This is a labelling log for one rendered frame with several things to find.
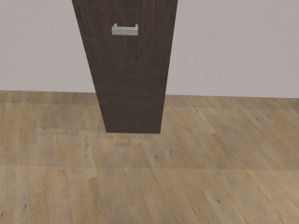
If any drawer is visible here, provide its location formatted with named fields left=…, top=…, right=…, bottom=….
left=79, top=6, right=171, bottom=41

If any cabinet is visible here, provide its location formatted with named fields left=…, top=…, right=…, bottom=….
left=72, top=0, right=178, bottom=134

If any handle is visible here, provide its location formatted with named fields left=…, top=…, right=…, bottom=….
left=111, top=23, right=138, bottom=35

